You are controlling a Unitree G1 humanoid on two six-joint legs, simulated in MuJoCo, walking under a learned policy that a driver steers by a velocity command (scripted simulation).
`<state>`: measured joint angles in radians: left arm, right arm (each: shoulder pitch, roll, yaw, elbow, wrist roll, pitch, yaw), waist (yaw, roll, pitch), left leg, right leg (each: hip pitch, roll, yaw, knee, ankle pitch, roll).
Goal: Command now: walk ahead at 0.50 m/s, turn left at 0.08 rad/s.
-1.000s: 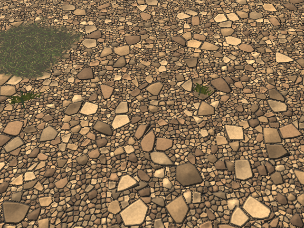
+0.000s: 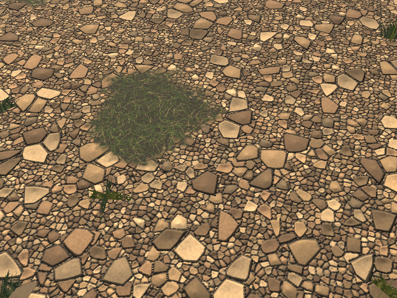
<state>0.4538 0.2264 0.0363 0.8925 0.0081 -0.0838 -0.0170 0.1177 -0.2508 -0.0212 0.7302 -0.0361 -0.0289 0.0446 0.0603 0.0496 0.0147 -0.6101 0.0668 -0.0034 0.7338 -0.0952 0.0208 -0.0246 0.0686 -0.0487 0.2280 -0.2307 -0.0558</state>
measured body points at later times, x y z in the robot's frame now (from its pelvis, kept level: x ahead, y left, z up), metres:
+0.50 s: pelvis +0.26 +0.04 +0.00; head +0.27 +0.05 +0.45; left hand +0.40 +0.29 -0.12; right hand +0.23 -0.22 -0.13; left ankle +0.19 +0.11 -0.75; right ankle +0.40 -0.11 -0.69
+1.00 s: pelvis +0.53 -0.01 +0.00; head +0.54 -0.02 +0.45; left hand +0.50 +0.24 -0.14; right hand +0.64 -0.26 -0.13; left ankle +0.64 +0.14 -0.68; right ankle +0.49 -0.08 -0.75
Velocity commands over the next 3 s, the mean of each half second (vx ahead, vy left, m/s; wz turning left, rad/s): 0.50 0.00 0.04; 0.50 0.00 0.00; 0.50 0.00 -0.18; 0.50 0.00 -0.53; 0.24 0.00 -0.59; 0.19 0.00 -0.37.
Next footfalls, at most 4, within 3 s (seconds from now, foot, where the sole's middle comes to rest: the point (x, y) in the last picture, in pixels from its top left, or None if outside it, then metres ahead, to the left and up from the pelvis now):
0.14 left None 0.23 0.11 -0.78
0.68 right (249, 288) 0.53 -0.08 -0.78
1.22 left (197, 208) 0.82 0.11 -0.78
1.78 right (250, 160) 1.07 -0.10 -0.78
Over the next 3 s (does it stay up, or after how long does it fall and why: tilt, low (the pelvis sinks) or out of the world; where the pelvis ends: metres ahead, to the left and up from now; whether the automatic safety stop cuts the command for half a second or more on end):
stays up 1.24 -0.17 0.01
